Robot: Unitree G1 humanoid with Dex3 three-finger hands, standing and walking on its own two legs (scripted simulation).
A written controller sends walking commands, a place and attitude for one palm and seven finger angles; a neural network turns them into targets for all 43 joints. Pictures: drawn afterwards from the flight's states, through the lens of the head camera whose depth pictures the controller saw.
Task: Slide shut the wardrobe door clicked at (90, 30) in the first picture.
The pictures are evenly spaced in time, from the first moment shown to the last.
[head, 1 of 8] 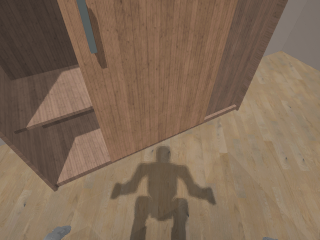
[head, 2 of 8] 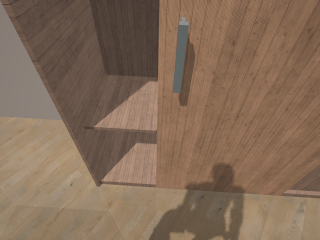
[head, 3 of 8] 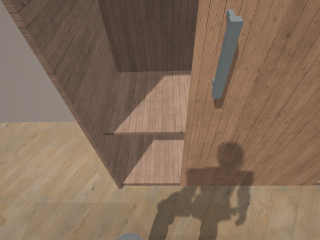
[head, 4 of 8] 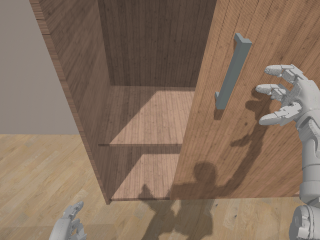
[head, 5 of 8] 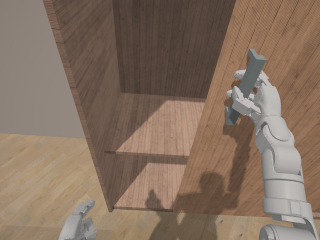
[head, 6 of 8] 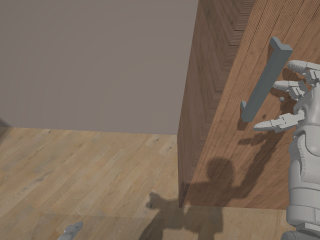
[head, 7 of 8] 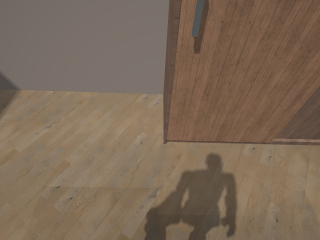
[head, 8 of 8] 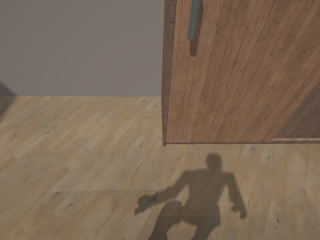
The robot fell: no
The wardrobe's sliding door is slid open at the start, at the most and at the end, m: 0.37 0.37 0.00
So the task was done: yes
